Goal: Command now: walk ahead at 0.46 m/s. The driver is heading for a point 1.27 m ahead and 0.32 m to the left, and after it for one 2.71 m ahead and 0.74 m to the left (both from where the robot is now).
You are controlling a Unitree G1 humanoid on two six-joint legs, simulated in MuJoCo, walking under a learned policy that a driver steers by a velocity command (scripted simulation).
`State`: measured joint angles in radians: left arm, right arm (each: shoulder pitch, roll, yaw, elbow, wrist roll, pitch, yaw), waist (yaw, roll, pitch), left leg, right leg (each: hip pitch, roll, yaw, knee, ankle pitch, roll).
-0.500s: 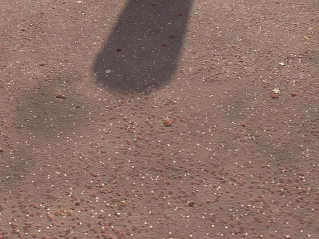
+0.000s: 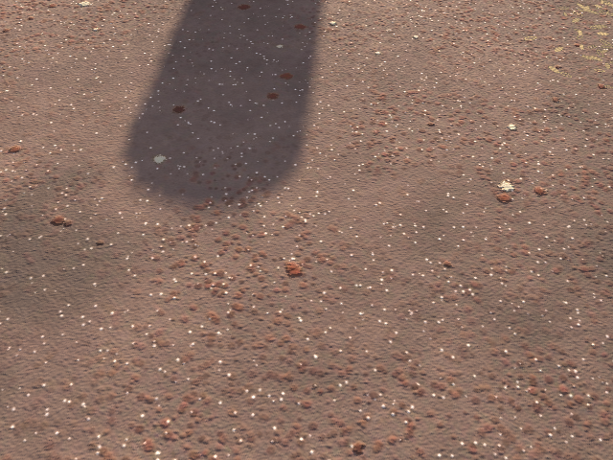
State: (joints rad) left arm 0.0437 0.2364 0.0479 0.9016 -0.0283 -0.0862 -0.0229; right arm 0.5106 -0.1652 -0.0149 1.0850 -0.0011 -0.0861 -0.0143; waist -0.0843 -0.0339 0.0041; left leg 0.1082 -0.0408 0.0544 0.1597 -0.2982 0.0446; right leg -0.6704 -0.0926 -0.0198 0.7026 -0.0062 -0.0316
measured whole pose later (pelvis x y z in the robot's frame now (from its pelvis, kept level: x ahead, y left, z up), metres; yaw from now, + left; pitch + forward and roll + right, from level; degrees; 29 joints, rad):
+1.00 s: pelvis +0.58 +0.06 +0.01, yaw +21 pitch +2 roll -1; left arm 0.05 0.28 0.06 0.80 0.01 -0.11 0.01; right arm 0.33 -0.25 -0.07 0.79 0.02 -0.07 0.00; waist -0.04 -0.03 0.02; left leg -0.18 -0.11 -0.08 0.33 -0.18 0.10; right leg -0.67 -0.11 0.09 0.79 -0.07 0.04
